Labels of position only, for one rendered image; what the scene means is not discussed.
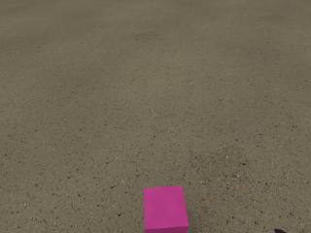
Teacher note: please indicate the carton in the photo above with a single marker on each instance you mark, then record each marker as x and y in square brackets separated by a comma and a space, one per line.
[165, 209]

